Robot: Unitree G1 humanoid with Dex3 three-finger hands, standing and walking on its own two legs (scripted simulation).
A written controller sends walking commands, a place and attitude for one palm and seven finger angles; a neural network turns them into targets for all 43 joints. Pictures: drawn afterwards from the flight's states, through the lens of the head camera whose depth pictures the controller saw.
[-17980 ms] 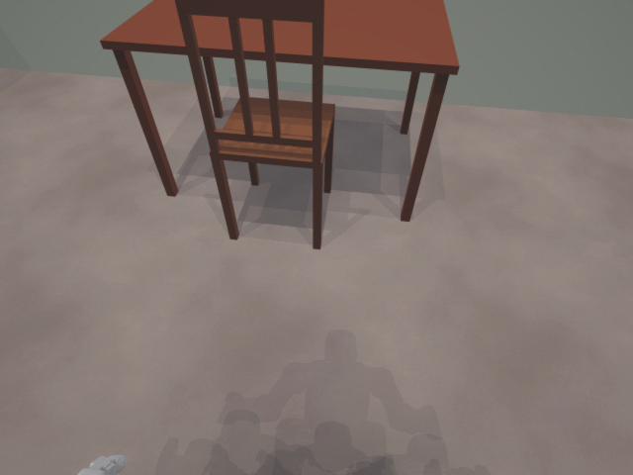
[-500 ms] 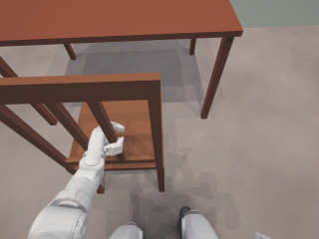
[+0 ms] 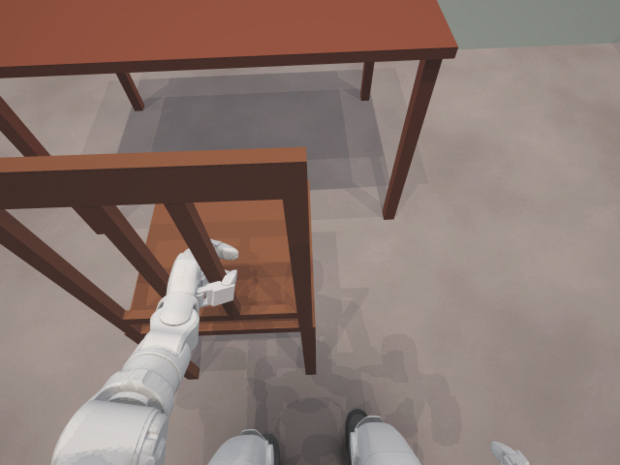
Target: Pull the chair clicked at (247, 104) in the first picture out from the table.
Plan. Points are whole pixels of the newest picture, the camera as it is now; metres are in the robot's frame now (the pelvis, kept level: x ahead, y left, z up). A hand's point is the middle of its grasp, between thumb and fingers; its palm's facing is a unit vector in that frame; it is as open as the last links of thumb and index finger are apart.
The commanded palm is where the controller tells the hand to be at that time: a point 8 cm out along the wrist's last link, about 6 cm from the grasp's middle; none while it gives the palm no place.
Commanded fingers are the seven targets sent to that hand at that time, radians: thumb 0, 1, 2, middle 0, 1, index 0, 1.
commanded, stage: step backward, pulling the chair out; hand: left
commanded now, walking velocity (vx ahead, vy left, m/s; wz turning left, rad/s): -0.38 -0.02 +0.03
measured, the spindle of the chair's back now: (152, 270) +0.38 +0.24 -0.04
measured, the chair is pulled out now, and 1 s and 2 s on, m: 0.34 0.47 0.64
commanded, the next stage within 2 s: stop walking, hand still on the chair in 1.08 s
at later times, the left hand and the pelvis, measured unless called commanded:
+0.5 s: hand (217, 318) +0.31 +0.13 -0.06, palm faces -0.05 -0.98 -0.21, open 5.7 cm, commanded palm +0.32 +0.18 -0.06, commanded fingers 0.00 0.90 0.90 -0.50 -1.45 -0.50 -1.45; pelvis -0.05 +0.02 +0.00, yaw -1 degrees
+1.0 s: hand (213, 377) +0.23 +0.13 -0.06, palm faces -0.05 -0.98 -0.21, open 5.7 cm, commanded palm +0.24 +0.18 -0.05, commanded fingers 0.00 0.90 0.90 -0.50 -1.45 -0.50 -1.45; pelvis -0.14 +0.01 +0.00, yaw -2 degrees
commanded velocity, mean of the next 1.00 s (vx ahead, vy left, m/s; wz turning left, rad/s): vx -0.37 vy -0.04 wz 0.05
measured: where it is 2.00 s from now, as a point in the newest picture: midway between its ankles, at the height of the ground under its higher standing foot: outside the picture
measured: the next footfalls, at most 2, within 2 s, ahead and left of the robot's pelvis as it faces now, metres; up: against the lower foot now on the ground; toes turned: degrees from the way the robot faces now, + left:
left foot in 0.42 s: +0.02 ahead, +0.13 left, +0.00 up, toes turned +1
right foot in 0.62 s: -0.02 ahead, -0.14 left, +0.00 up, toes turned -3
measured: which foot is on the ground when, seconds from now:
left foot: down 0.00-0.28, up 0.30-0.40, down 0.42-1.00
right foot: down 0.00-0.44, up 0.46-0.60, down 0.62-1.00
